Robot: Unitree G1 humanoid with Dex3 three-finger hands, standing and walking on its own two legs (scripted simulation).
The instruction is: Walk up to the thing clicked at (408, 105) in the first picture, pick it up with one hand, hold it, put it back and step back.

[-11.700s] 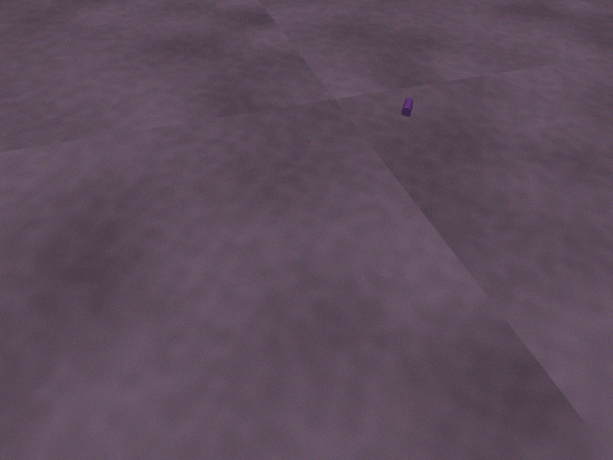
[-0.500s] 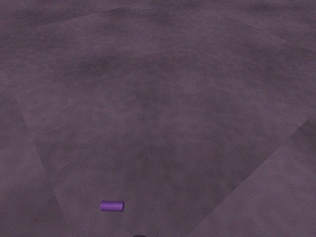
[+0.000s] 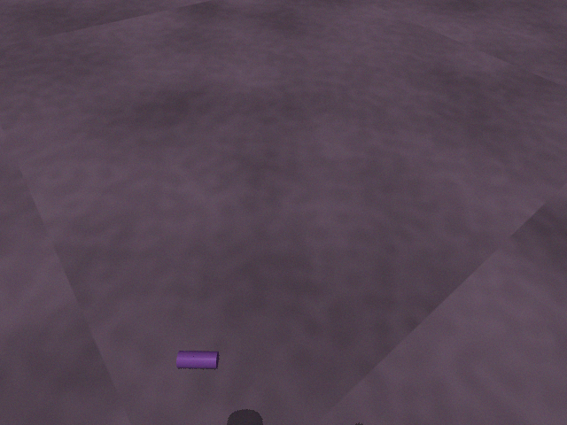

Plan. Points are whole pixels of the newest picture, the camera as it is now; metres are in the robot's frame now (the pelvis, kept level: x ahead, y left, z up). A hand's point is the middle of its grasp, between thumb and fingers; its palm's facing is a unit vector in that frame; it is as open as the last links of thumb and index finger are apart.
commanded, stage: stand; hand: left
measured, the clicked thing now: (198, 359) +0.45 +0.26 -0.76
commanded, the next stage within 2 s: rise first in 1.96 s
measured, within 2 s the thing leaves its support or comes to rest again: neither
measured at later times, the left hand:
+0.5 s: hand out of the picture +0.06 +0.24 -0.16, palm faces -0.04 -0.94 -0.35, open 7.4 cm
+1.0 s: hand out of the picture +0.06 +0.23 -0.16, palm faces -0.05 -0.94 -0.34, open 7.4 cm
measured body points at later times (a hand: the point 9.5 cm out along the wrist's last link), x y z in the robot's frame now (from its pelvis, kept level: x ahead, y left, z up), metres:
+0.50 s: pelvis -0.01 -0.02 +0.00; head +0.00 -0.02 +0.45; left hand +0.06 +0.29 -0.13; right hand +0.05 -0.32 -0.14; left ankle +0.00 +0.12 -0.75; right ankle -0.02 -0.13 -0.75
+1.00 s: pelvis -0.01 -0.02 +0.00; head +0.01 -0.03 +0.45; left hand +0.07 +0.28 -0.13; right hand +0.05 -0.32 -0.14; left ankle +0.00 +0.12 -0.75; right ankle -0.02 -0.13 -0.75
